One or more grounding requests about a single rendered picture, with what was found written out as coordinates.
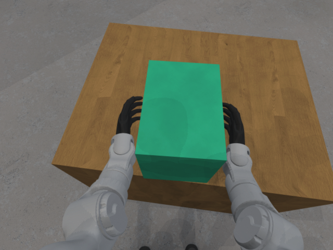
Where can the robot left upper arm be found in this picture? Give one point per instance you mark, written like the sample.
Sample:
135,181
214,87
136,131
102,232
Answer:
92,223

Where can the robot right upper arm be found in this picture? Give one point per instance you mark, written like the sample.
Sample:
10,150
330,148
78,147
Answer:
258,228

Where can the carton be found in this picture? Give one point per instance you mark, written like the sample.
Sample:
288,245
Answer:
181,134

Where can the left robot hand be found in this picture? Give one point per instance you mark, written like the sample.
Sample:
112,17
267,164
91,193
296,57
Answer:
125,118

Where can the right robot hand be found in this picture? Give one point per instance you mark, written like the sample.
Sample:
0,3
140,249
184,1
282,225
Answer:
234,127

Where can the left robot forearm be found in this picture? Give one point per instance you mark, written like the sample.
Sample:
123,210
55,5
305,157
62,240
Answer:
117,173

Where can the pedestal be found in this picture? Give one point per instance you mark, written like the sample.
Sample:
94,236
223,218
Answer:
264,78

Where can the right robot forearm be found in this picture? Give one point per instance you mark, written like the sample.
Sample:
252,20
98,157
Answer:
241,186

